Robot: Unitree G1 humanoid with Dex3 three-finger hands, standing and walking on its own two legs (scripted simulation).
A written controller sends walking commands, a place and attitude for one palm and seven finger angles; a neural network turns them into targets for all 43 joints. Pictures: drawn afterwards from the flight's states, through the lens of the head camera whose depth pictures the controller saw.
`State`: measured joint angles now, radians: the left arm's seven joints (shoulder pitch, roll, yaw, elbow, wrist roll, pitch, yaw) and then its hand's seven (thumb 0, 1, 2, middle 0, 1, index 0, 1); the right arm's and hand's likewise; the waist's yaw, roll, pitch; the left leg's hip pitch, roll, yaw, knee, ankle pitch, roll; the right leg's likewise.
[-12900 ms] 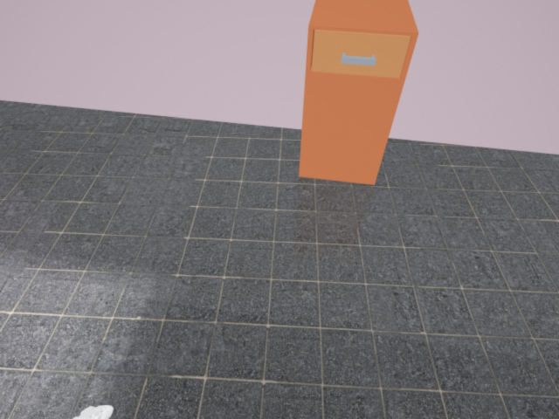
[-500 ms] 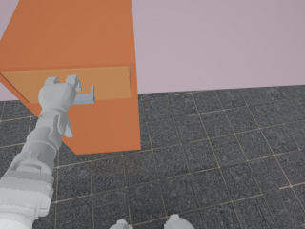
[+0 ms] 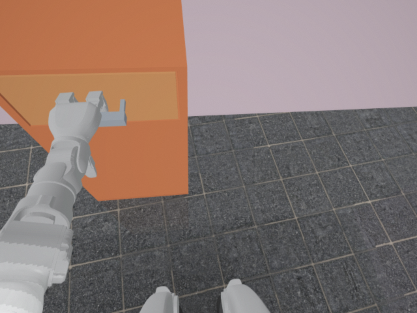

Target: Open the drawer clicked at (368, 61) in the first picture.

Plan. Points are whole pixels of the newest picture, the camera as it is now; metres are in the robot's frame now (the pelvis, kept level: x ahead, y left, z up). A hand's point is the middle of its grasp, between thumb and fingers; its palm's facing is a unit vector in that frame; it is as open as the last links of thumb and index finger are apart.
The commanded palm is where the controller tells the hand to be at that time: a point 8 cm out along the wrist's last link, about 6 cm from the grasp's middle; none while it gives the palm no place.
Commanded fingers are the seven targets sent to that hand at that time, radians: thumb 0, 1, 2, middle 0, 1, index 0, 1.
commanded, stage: lower the fingers behind the handle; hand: left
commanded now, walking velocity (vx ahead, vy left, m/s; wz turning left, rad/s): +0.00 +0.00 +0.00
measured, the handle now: (95, 112) +0.54 +0.22 -0.02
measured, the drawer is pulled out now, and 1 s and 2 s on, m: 0.00 0.00 0.03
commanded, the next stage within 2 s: close the thumb around the handle in 0.74 s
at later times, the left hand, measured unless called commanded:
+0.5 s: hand (92, 140) +0.48 +0.23 -0.04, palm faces -0.06 -0.03 -1.00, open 13.9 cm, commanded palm +0.46 +0.21 +0.01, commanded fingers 0.00 -0.50 0.30 -0.30 -1.20 -0.30 -1.20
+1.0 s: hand (93, 140) +0.48 +0.22 -0.04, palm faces -0.07 -0.03 -1.00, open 13.2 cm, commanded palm +0.47 +0.21 +0.01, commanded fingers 0.00 0.00 0.52 -0.34 -1.25 -0.34 -1.25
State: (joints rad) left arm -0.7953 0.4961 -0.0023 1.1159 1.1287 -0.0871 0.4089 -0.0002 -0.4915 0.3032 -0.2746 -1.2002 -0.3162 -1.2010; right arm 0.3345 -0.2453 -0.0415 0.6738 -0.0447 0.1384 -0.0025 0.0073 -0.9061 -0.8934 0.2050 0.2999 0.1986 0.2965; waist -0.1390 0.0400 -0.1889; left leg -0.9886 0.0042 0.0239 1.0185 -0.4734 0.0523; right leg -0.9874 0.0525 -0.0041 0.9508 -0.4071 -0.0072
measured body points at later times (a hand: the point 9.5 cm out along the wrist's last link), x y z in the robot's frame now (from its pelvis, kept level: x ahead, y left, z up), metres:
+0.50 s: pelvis -0.01 +0.00 -0.02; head +0.13 +0.02 +0.41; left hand +0.48 +0.23 +0.01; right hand +0.01 -0.27 -0.14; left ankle -0.01 +0.08 -0.67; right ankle +0.01 -0.12 -0.67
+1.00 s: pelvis +0.00 -0.01 -0.01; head +0.14 +0.01 +0.41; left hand +0.48 +0.22 +0.01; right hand +0.02 -0.28 -0.14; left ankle -0.01 +0.08 -0.67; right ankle +0.01 -0.12 -0.67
